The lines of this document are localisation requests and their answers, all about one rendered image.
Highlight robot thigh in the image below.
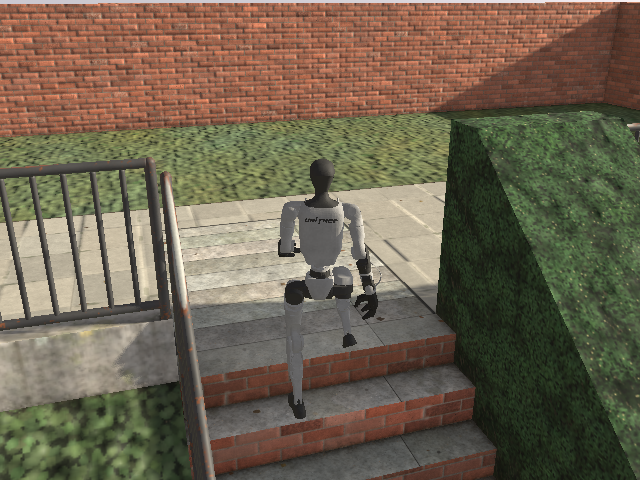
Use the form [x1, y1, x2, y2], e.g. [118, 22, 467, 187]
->
[284, 279, 306, 353]
[332, 266, 353, 299]

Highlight robot right upper arm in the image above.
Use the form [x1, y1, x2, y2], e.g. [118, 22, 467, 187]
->
[342, 202, 366, 260]

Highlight robot left forearm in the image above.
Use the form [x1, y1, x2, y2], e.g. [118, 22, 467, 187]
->
[278, 239, 289, 255]

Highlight robot right forearm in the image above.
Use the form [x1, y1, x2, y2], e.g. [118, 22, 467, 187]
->
[356, 245, 376, 295]

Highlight right robot thigh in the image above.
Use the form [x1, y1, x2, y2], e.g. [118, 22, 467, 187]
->
[332, 266, 353, 299]

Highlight robot left upper arm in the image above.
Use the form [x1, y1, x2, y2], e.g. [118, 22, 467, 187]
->
[280, 201, 301, 253]

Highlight left robot thigh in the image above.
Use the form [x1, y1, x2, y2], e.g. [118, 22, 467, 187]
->
[284, 279, 306, 353]

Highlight left robot hand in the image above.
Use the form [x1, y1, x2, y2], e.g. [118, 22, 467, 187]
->
[278, 243, 301, 257]

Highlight right robot hand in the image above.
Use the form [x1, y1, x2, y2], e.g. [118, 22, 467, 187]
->
[354, 292, 378, 320]

